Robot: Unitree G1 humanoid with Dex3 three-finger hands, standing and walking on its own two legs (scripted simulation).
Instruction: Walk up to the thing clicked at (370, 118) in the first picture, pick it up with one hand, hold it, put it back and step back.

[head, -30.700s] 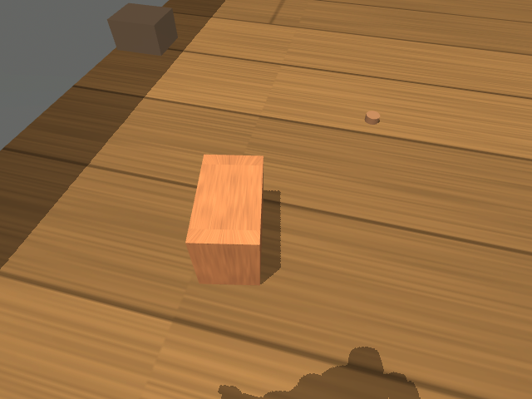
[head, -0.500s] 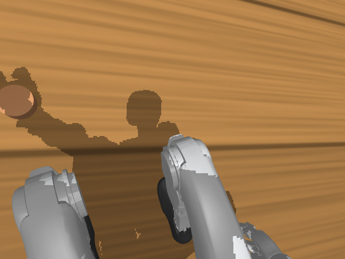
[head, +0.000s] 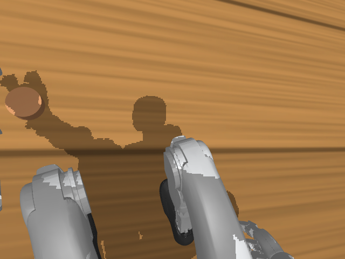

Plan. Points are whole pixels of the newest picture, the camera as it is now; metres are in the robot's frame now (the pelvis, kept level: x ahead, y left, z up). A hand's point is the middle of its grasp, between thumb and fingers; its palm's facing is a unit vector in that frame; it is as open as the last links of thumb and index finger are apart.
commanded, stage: rise first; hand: left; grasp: from above
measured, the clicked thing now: (26, 103) +0.50 +0.27 -0.30
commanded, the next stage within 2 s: approach in 0.08 s
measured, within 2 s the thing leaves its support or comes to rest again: neither
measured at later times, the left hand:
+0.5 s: hand (10, 91) +0.50 +0.26 -0.18, palm faces -0.41 -0.07 -0.91, open 13.7 cm
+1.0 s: hand (2, 103) +0.47 +0.28 -0.19, palm faces -0.50 -0.09 -0.86, open 13.7 cm
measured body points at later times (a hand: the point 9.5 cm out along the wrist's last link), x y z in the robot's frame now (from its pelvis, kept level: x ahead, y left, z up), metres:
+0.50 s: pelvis +0.00 +0.00 +0.00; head +0.25 +0.09 +0.36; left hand +0.51 +0.26 -0.12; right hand +0.04 -0.27 -0.09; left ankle +0.08 +0.14 -0.28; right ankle +0.10 -0.13 -0.28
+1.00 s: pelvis +0.00 +0.00 -0.01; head +0.26 +0.07 +0.35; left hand +0.50 +0.29 -0.14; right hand +0.03 -0.27 -0.10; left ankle +0.08 +0.14 -0.28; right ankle +0.10 -0.13 -0.28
